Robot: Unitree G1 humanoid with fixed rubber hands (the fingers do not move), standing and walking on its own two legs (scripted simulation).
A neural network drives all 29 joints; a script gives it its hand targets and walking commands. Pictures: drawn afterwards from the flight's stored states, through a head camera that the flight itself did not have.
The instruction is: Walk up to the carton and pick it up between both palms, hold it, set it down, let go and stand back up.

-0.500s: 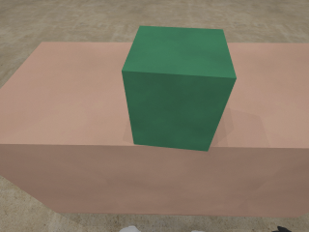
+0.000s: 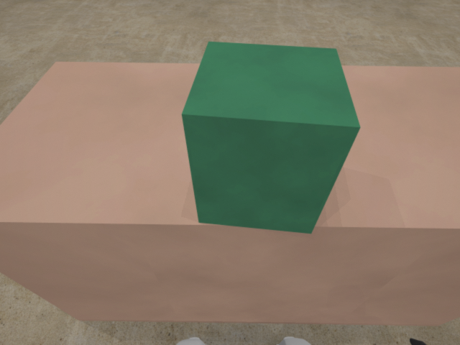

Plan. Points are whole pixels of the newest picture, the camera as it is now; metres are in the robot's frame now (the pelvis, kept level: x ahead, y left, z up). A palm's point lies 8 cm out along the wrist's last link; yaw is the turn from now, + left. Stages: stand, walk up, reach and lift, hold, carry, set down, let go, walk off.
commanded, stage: walk up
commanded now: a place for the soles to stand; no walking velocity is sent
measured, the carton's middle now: (262, 142) +0.43 -0.03 +0.14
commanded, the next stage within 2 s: reach and lift in 1.40 s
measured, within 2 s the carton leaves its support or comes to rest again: neither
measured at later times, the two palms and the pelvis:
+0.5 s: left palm out of the picture +0.10 +0.31 -0.09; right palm out of the picture +0.11 -0.33 -0.08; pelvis +0.01 -0.01 +0.00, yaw +0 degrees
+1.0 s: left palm out of the picture +0.12 +0.30 -0.09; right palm out of the picture +0.10 -0.34 -0.08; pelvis +0.01 -0.02 +0.00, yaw +0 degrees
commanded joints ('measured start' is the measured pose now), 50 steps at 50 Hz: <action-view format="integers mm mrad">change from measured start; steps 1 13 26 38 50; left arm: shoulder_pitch -16 -88 -3 15 33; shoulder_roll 224 284 361 289 254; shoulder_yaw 48 53 78 64 60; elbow -62 -66 -41 -24 -16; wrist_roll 11 15 24 24 29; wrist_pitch -40 -44 -61 -48 -43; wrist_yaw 11 22 25 11 5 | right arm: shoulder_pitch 41 71 -92 -98 -104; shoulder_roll -275 -187 -183 -170 -202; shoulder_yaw -137 -121 -102 -91 -93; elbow -1 28 -24 -21 -13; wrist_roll -25 -16 -12 1 -18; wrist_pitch -21 -12 14 -15 -15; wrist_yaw -29 -20 -16 -25 -24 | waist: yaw -33 -60 28 38 64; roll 151 -147 -177 -130 -43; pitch -23 -87 -47 -123 -110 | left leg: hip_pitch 237 147 -149 -91 -80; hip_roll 264 -16 -3 8 102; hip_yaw -437 -24 -14 -29 -142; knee -424 -232 13 -51 -155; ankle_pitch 263 26 -180 203 289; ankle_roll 259 63 38 44 96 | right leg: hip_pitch -235 -12 156 209 199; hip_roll -23 -161 -298 -136 -56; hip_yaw -41 247 480 235 98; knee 51 -290 -470 -333 -335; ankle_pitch -51 404 243 346 205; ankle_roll -53 -178 -299 -180 -115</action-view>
